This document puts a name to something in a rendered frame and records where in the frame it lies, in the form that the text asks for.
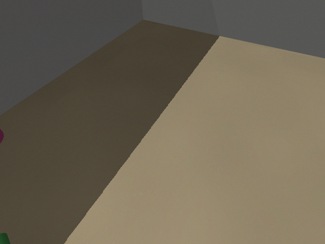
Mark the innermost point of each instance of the bottle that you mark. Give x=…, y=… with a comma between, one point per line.
x=4, y=239

